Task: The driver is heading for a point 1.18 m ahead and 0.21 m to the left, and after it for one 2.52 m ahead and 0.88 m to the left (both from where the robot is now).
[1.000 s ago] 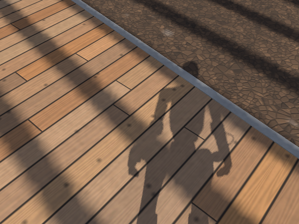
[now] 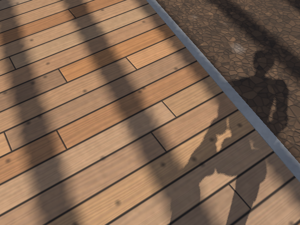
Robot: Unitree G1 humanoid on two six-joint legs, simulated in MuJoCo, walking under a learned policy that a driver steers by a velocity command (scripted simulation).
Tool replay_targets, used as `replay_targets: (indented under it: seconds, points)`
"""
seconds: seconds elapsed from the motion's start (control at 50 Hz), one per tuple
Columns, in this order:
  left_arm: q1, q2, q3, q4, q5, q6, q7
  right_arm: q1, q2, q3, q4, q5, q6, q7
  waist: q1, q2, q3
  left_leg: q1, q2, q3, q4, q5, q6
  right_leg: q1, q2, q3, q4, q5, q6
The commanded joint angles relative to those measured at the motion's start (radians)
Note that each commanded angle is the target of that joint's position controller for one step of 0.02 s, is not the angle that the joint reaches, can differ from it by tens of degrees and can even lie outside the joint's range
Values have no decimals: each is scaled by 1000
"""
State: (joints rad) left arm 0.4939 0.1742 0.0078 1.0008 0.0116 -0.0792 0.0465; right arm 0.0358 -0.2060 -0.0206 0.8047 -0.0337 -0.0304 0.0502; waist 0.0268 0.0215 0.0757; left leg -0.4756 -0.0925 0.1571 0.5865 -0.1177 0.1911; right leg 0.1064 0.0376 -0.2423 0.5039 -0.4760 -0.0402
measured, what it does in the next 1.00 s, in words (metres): walks ahead, turning left: left foot, then right foot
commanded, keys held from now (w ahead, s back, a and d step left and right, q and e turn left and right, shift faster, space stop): w+q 0.62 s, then w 0.38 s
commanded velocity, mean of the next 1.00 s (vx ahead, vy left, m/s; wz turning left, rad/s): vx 0.50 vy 0.00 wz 0.47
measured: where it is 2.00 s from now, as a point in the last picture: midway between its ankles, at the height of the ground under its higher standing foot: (105, 135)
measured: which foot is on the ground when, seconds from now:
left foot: up 0.00-0.00, down 0.02-0.56, up 0.58-1.00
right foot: up 0.00-0.54, down 0.56-1.00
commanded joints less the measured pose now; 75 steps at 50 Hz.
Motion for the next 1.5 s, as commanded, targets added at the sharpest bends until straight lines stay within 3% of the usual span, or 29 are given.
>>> replay_targets:
  seconds: [0.02, 0.04, 0.06, 0.08, 0.12, 0.16, 0.22, 0.32, 0.44, 0.48, 0.52, 0.54, 0.56, 0.58, 0.6, 0.64, 0.68, 0.78, 0.9, 0.98, 1.02, 1.06, 1.08, 1.1, 1.12, 1.16, 1.2, 1.4, 1.5]
  points:
    - [-99, 127, 30, -119, 24, -12, -17, 413, -233, -83, 83, 1, 3, -30, -182, 105, -235, 648, 234, -387, -59, -25, 139, -498, -93, 53, 828, 155, -11]
    - [-51, 116, 31, -184, 4, -14, -27, 381, -298, -98, 50, 10, 6, -30, -119, 175, -329, 822, 428, -912, -186, -49, 336, -806, 31, 236, 1102, -94, 14]
    - [-146, 173, 35, -203, 14, -30, -35, 340, -254, -97, 50, 31, 12, -39, -138, 30, -203, 718, 415, -868, -330, -258, 305, -927, -36, 318, 1024, 43, 0]
    - [-189, 194, 39, -217, 7, -41, -43, 283, -202, -84, 43, 33, 10, -44, -97, -38, -76, 556, 390, -772, -390, -263, 253, -901, -77, 307, 919, 128, 0]
    - [-180, 178, 38, -206, 25, -20, -41, 229, -147, -66, 40, 26, -9, -47, -5, -128, -4, 342, 293, -610, -400, 7, 166, -755, -127, 304, 769, 161, 27]
    - [-165, 144, 32, -208, 42, 22, -48, 239, -152, -61, 45, 32, -35, -45, 21, -98, -22, 256, 229, -503, -398, 168, 136, -670, -144, 285, 681, 164, 55]
    - [-264, 133, 30, -256, 40, 44, -55, 300, -188, -68, 60, 36, -43, -45, -3, -32, -22, 234, 170, -438, -398, 246, 88, -703, -149, 250, 552, 283, 83]
    - [-469, 150, 30, -329, 33, 53, -62, 443, -186, -67, 77, 35, -32, -50, -96, 33, -31, 399, 163, -480, -359, 289, 13, -839, -122, 250, 366, 453, 91]
    - [-644, 152, 13, -404, 22, 34, -75, 519, -199, -68, 76, 16, -29, -64, -147, 64, -19, 551, 190, -544, -275, 420, 34, -850, -55, 247, 166, 423, 68]
    - [-616, 168, 14, -410, 15, 24, -73, 484, -214, -72, 63, 15, -30, -72, -117, 78, -23, 533, 205, -566, -245, 456, 15, -733, -38, 262, 83, 407, 45]
    - [-439, 210, 31, -361, 8, 14, -58, 402, -238, -77, 41, 16, -35, -69, -27, 78, -84, 436, 176, -551, -123, 612, -34, -432, 10, 254, 10, 341, 10]
    - [-287, 243, 45, -321, 9, 2, -44, 374, -245, -78, 36, 24, -44, -57, 50, 35, -163, 380, 124, -512, 52, 619, -59, -223, -7, 262, -50, 380, -16]
    - [-127, 304, 63, -305, 31, -7, -24, 378, -193, -64, 12, 37, -55, -45, 104, -40, -300, 247, 71, -463, 299, 358, -76, 24, -192, 436, -64, 199, -56]
    - [-100, 379, 80, -313, 56, 1, -17, 502, -76, -41, -9, 68, -51, -50, 35, -272, -422, -52, -76, -329, 589, -434, -109, 273, -493, 871, -114, 173, -163]
    - [-143, 331, 84, -313, 35, 15, -24, 509, -180, -51, 2, 31, -38, -59, 13, -223, -389, -156, -6, -303, 701, -408, -100, 174, -490, 1046, -187, 19, -202]
    - [-261, 179, 51, -317, 23, 14, -35, 371, -181, -55, 1, 9, -25, -45, -9, -43, -129, -144, 73, -272, 659, -225, -112, -113, -374, 730, -250, 86, -154]
    - [-239, 160, 43, -281, 21, 1, -40, 357, -145, -50, -3, -4, -9, -24, -36, -109, -76, -89, 104, -263, 598, -201, -123, -233, -292, 548, -289, 273, -124]
    - [-158, 169, 47, -212, 5, -41, -63, 270, -107, -35, -36, -11, 6, -5, -47, -123, -55, -149, 102, -265, 502, -121, -130, -247, -276, 397, -344, 498, -151]
    - [-85, 188, 49, -158, -1, -30, -67, 14, -72, 3, -111, -6, -10, 14, -3, -110, -20, -86, 136, -134, 145, 71, -152, -268, -226, 255, -368, 558, -128]
    - [-13, 222, 56, -115, 3, -16, -62, -62, -96, 5, -135, -1, -16, 3, 18, -115, -7, -28, 124, -95, 23, -7, -126, -174, -278, 271, -322, 626, -125]
    - [-4, 232, 57, -98, 3, -3, -56, -23, -107, 0, -123, -7, -24, -6, -4, -119, -23, 56, 92, -79, -42, -73, -98, -129, -288, 263, -231, 759, -115]
    - [3, 208, 47, -90, -4, 5, -53, 228, -151, -25, -31, -26, -44, -24, -106, -55, -168, 408, 75, -98, -130, -60, -51, -209, -217, 192, 87, 842, -80]
    - [-20, 165, 32, -138, -3, 2, -54, 419, -234, -48, -3, -43, -50, -39, -179, 73, -309, 651, 333, -382, -158, -173, 4, -399, -168, 146, 391, 498, -54]
    - [67, 88, 19, -159, -21, 5, -57, 430, -311, -69, 3, -24, -36, -50, -129, 271, -366, 810, 545, -794, -295, -221, 119, -728, -6, 148, 678, -74, -27]
    - [-25, 201, 48, -146, 2, 16, -47, 380, -247, -61, -3, 10, -30, -50, -135, 87, -243, 704, 495, -722, -311, -228, 90, -813, -58, 263, 732, -22, -40]
    - [-86, 162, 46, -153, -11, 13, -58, 255, -145, -34, -6, 11, -45, -42, -62, 45, -91, 478, 399, -465, -371, -48, 23, -749, -114, 287, 651, 130, -43]
    - [-55, 137, 46, -124, 11, 39, -69, 224, -103, -23, 4, 14, -61, -47, -17, 67, -57, 371, 337, -329, -423, 26, -28, -668, -130, 285, 606, 179, -23]
    - [-340, 91, 41, -211, 16, 62, -97, 349, -111, -25, 90, 18, -86, -62, -35, 37, 21, 414, 297, -48, -460, 295, -57, -801, -117, 223, 362, 485, 1]
    - [-403, 77, 26, -248, 28, 52, -102, 398, -141, -27, 130, 21, -68, -86, -46, 53, 10, 497, 305, 52, -280, 749, -92, -654, -39, 94, 144, 448, -44]
Velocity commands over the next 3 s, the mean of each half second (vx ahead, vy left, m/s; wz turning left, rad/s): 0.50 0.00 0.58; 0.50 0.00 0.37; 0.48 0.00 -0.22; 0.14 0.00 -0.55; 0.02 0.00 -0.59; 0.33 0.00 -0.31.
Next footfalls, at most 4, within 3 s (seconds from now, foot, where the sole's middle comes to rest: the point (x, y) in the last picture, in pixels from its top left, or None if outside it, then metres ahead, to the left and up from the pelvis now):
0.02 left None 0.15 0.02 -0.75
0.56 right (179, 208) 0.51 -0.06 -0.75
1.06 left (112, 183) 0.62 0.24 -0.75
1.58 right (126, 126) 0.93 0.20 -0.75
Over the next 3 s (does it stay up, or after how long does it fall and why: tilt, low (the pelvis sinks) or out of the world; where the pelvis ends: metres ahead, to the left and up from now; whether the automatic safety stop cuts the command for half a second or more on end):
stays up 0.94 0.19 0.02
